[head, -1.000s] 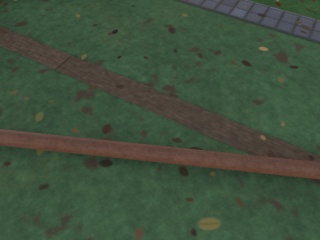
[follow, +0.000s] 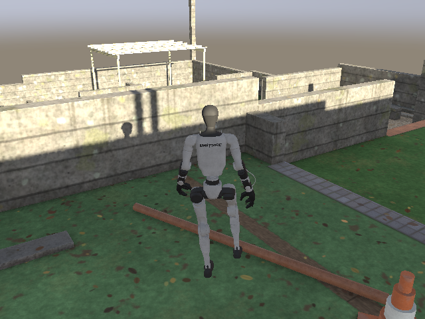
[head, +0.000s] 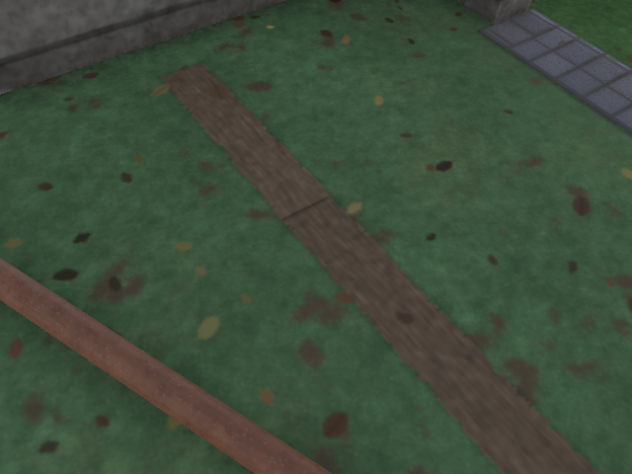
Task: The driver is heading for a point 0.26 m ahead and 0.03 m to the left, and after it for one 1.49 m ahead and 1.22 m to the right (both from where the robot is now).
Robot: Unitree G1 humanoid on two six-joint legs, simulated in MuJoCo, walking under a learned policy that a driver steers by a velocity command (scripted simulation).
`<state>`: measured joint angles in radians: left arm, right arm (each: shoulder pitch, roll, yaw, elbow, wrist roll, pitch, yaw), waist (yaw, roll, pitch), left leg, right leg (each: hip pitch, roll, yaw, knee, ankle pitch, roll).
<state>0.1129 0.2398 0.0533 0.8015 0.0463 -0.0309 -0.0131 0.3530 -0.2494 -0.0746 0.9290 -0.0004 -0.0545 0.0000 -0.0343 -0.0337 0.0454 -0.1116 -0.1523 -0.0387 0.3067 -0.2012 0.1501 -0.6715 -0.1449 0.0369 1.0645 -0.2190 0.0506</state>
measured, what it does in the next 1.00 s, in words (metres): climbs, turning right: right foot, then left foot 0.04 m higher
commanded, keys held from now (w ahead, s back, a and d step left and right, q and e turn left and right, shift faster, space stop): w+q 0.02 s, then e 0.98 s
